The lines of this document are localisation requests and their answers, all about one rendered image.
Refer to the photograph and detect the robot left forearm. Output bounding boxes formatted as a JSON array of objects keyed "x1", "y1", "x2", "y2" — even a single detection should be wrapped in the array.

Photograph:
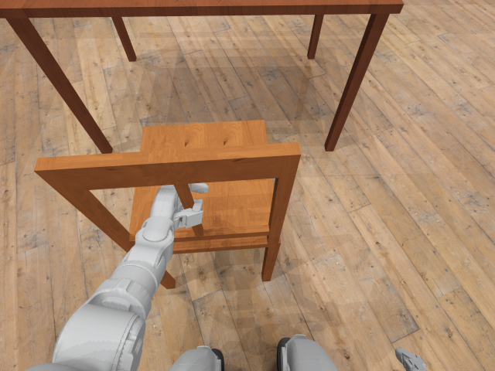
[{"x1": 52, "y1": 216, "x2": 175, "y2": 363}]

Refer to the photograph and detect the chair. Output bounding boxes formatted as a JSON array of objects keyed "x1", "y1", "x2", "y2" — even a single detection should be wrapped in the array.
[{"x1": 34, "y1": 120, "x2": 301, "y2": 289}]

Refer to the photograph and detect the robot left hand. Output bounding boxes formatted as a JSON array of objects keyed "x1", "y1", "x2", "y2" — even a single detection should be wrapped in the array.
[{"x1": 149, "y1": 183, "x2": 209, "y2": 230}]

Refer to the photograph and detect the table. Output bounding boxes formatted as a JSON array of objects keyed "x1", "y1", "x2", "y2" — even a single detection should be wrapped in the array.
[{"x1": 0, "y1": 0, "x2": 404, "y2": 154}]

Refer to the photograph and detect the robot right thigh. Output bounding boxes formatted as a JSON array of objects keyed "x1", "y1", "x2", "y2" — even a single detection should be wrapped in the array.
[{"x1": 281, "y1": 339, "x2": 338, "y2": 371}]

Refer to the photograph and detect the robot left shin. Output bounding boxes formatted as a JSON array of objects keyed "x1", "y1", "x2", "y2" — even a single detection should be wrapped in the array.
[{"x1": 196, "y1": 345, "x2": 215, "y2": 355}]

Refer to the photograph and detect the left robot upper arm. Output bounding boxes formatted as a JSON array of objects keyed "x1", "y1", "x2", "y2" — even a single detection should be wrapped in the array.
[{"x1": 24, "y1": 304, "x2": 146, "y2": 371}]

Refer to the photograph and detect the robot right hand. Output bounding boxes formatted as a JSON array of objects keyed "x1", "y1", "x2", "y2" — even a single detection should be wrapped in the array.
[{"x1": 395, "y1": 348, "x2": 428, "y2": 371}]

